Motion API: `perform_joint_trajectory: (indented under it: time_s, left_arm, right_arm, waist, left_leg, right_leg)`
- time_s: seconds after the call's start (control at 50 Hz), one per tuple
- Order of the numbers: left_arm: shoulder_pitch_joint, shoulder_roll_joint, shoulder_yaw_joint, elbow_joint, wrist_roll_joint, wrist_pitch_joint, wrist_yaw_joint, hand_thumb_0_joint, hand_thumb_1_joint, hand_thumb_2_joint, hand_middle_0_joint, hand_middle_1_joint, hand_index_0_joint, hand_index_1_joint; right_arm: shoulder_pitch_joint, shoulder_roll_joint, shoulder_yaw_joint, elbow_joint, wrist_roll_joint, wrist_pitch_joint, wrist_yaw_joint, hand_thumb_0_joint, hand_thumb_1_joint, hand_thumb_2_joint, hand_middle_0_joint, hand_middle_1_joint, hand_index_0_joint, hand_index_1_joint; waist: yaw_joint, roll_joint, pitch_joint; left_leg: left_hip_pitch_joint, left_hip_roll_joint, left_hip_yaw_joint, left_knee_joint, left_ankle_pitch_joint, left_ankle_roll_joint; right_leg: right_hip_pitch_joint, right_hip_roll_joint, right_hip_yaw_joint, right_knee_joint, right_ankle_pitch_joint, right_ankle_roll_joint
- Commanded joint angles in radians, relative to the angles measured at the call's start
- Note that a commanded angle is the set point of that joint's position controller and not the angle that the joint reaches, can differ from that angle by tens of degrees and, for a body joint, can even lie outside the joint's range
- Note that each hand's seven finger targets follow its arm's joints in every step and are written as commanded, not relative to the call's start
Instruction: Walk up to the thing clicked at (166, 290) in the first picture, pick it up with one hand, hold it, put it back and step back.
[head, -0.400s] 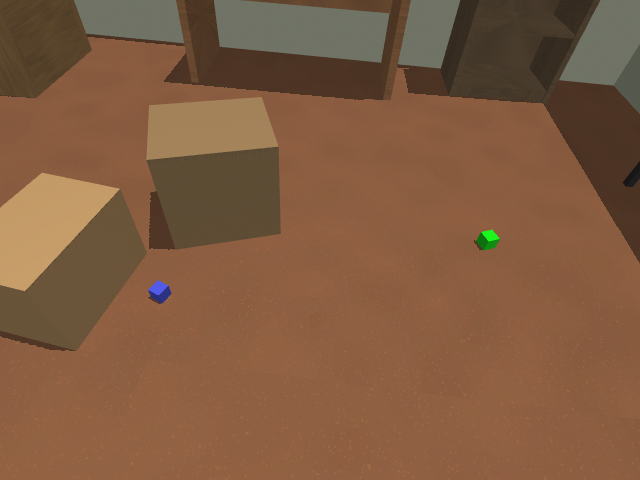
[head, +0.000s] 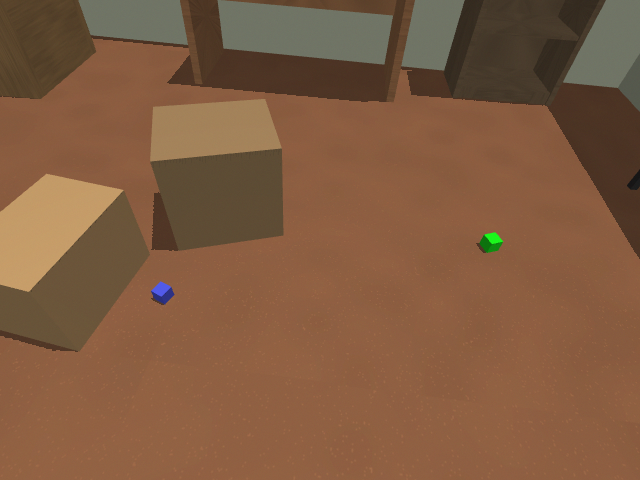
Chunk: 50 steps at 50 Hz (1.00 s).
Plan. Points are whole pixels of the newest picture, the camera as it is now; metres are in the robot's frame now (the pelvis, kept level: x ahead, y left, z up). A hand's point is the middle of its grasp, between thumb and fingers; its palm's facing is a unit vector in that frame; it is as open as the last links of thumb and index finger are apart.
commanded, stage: stand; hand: left
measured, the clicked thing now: (162, 292) +0.92 +0.53 -0.76
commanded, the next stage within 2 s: walk up in 0.72 s
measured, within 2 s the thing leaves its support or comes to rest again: neither
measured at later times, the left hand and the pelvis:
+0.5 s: hand out of the picture +0.07 +0.25 -0.16, palm faces -0.02 -0.94 -0.35, open 7.4 cm; pelvis +0.00 +0.00 +0.00, yaw +0 degrees
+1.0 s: hand out of the picture +0.06 +0.34 -0.15, palm faces +0.12 -0.91 -0.40, open 7.4 cm; pelvis +0.05 +0.05 -0.01, yaw +7 degrees
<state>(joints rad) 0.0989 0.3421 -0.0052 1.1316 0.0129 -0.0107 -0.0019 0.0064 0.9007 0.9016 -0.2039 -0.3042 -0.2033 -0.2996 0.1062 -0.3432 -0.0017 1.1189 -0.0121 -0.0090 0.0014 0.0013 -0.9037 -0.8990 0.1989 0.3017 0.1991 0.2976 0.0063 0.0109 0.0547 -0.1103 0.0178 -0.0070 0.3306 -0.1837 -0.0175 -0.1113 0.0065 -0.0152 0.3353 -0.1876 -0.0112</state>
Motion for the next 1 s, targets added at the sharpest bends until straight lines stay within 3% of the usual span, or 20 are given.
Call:
perform_joint_trajectory:
  time_s: [0.0, 0.24, 0.46, 0.68, 0.7, 0.72, 0.74, 0.76, 0.78, 0.8, 0.82, 0.9, 0.96, 0.98]
  left_arm:
    - [-0.033, 0.210, 0.043, -0.061, -0.005, -0.023, 0.011, 0.000, 0.900, 0.900, -0.200, -0.300, -0.200, -0.300]
    - [-0.033, 0.212, 0.045, -0.055, -0.005, -0.022, 0.009, 0.000, 0.900, 0.900, -0.200, -0.300, -0.200, -0.300]
    - [-0.032, 0.217, 0.046, -0.060, -0.006, -0.023, 0.011, 0.000, 0.900, 0.900, -0.200, -0.300, -0.200, -0.300]
    - [-0.029, 0.214, 0.046, -0.058, -0.004, -0.024, 0.013, 0.000, 0.900, 0.900, -0.200, -0.300, -0.200, -0.300]
    - [0.056, 0.323, 0.118, -0.113, 0.004, -0.046, -0.005, 0.000, 0.900, 0.900, -0.200, -0.300, -0.200, -0.300]
    - [0.120, 0.342, 0.133, -0.094, 0.018, -0.048, -0.009, 0.000, 0.900, 0.900, -0.200, -0.300, -0.200, -0.300]
    - [0.162, 0.376, 0.154, -0.090, 0.025, -0.053, -0.006, 0.000, 0.900, 0.900, -0.200, -0.300, -0.200, -0.300]
    - [0.144, 0.397, 0.166, -0.127, 0.030, -0.061, -0.004, 0.000, 0.900, 0.900, -0.200, -0.300, -0.200, -0.300]
    - [0.097, 0.378, 0.164, -0.168, 0.027, -0.067, -0.002, 0.000, 0.900, 0.900, -0.200, -0.300, -0.200, -0.300]
    - [0.080, 0.352, 0.159, -0.183, 0.025, -0.070, -0.004, 0.000, 0.900, 0.900, -0.200, -0.300, -0.200, -0.300]
    - [0.067, 0.329, 0.154, -0.196, 0.027, -0.077, -0.006, 0.000, 0.900, 0.900, -0.200, -0.300, -0.200, -0.300]
    - [0.033, 0.345, 0.159, -0.251, 0.028, -0.087, -0.018, 0.000, 0.900, 0.900, -0.200, -0.300, -0.200, -0.300]
    - [0.027, 0.354, 0.156, -0.274, 0.026, -0.083, -0.032, 0.000, 0.900, 0.900, -0.200, -0.300, -0.200, -0.300]
    - [0.004, 0.361, 0.157, -0.279, 0.027, -0.079, -0.034, 0.000, 0.900, 0.900, -0.200, -0.300, -0.200, -0.300]
  right_arm:
    - [-0.043, -0.214, -0.037, -0.061, 0.003, -0.024, -0.013, 0.000, -0.900, -0.900, 0.200, 0.300, 0.200, 0.300]
    - [-0.032, -0.208, -0.032, -0.055, 0.004, -0.025, -0.011, 0.000, -0.900, -0.900, 0.200, 0.300, 0.200, 0.300]
    - [-0.023, -0.210, -0.030, -0.055, 0.004, -0.026, -0.013, 0.000, -0.900, -0.900, 0.200, 0.300, 0.200, 0.300]
    - [-0.027, -0.212, -0.030, -0.059, 0.005, -0.024, -0.013, 0.000, -0.900, -0.900, 0.200, 0.300, 0.200, 0.300]
    - [0.025, -0.289, -0.092, -0.127, -0.012, -0.020, 0.017, 0.000, -0.900, -0.900, 0.200, 0.300, 0.200, 0.300]
    - [-0.007, -0.276, -0.091, -0.145, -0.021, -0.012, 0.030, 0.000, -0.900, -0.900, 0.200, 0.300, 0.200, 0.300]
    - [-0.068, -0.255, -0.088, -0.179, -0.026, -0.005, 0.039, 0.000, -0.900, -0.900, 0.200, 0.300, 0.200, 0.300]
    - [-0.101, -0.249, -0.090, -0.215, -0.042, 0.001, 0.046, 0.000, -0.900, -0.900, 0.200, 0.300, 0.200, 0.300]
    - [-0.083, -0.257, -0.098, -0.228, -0.040, 0.000, 0.054, 0.000, -0.900, -0.900, 0.200, 0.300, 0.200, 0.300]
    - [-0.066, -0.260, -0.110, -0.226, -0.042, -0.003, 0.062, 0.000, -0.900, -0.900, 0.200, 0.300, 0.200, 0.300]
    - [-0.017, -0.267, -0.118, -0.222, -0.034, -0.006, 0.071, 0.000, -0.900, -0.900, 0.200, 0.300, 0.200, 0.300]
    - [0.036, -0.243, -0.126, -0.245, -0.023, -0.013, 0.097, 0.000, -0.900, -0.900, 0.200, 0.300, 0.200, 0.300]
    - [0.080, -0.236, -0.137, -0.254, -0.019, -0.014, 0.103, 0.000, -0.900, -0.900, 0.200, 0.300, 0.200, 0.300]
    - [0.135, -0.240, -0.145, -0.243, -0.018, -0.014, 0.102, 0.000, -0.900, -0.900, 0.200, 0.300, 0.200, 0.300]
  waist:
    - [0.000, -0.003, -0.082]
    - [-0.001, -0.006, -0.076]
    - [-0.003, -0.007, -0.096]
    - [-0.003, -0.020, -0.085]
    - [0.030, -0.015, -0.154]
    - [0.069, -0.045, -0.081]
    - [0.099, -0.151, -0.016]
    - [0.108, -0.167, 0.036]
    - [0.087, -0.114, 0.075]
    - [0.074, -0.080, 0.095]
    - [0.047, -0.063, 0.085]
    - [0.023, -0.123, 0.063]
    - [0.001, -0.171, 0.044]
    - [-0.033, -0.170, 0.030]
  left_leg:
    - [0.020, 0.112, -0.084, -0.039, 0.126, 0.044]
    - [0.001, 0.109, -0.089, -0.053, 0.108, 0.039]
    - [0.018, 0.114, -0.086, -0.044, 0.181, 0.040]
    - [0.021, 0.112, -0.088, -0.044, 0.168, 0.041]
    - [-0.117, 0.048, -0.107, 0.073, -0.248, 0.109]
    - [-0.345, 0.023, -0.081, 0.142, -0.408, 0.103]
    - [-0.484, -0.015, 0.012, 0.360, -0.304, 0.075]
    - [-0.575, 0.035, -0.023, 0.520, -0.287, 0.058]
    - [-0.599, 0.071, -0.062, 0.567, -0.263, 0.048]
    - [-0.581, 0.096, -0.079, 0.573, -0.243, 0.039]
    - [-0.555, 0.109, -0.088, 0.562, -0.222, 0.033]
    - [-0.439, 0.122, -0.040, 0.426, -0.160, 0.013]
    - [-0.228, 0.091, 0.037, 0.317, -0.042, 0.014]
    - [-0.131, 0.078, 0.079, 0.309, 0.022, 0.015]
  right_leg:
    - [-0.001, -0.132, 0.106, -0.059, 0.134, -0.017]
    - [0.012, -0.132, 0.103, -0.059, 0.114, -0.018]
    - [0.038, -0.138, 0.101, -0.049, 0.189, -0.017]
    - [0.025, -0.137, 0.097, -0.059, 0.175, -0.016]
    - [0.167, -0.099, 0.071, 0.021, -0.278, -0.048]
    - [0.235, -0.169, 0.172, -0.021, -0.490, -0.096]
    - [0.248, -0.308, 0.322, -0.159, -0.596, -0.154]
    - [0.166, -0.447, 0.445, -0.235, -0.641, -0.226]
    - [0.120, -0.473, 0.442, -0.239, -0.589, -0.253]
    - [0.076, -0.458, 0.416, -0.240, -0.529, -0.251]
    - [0.085, -0.412, 0.342, -0.237, -0.476, -0.233]
    - [0.055, -0.321, 0.106, -0.171, -0.267, -0.193]
    - [-0.100, -0.259, -0.015, -0.098, -0.254, -0.142]
    - [-0.167, -0.254, -0.038, -0.060, -0.316, -0.134]
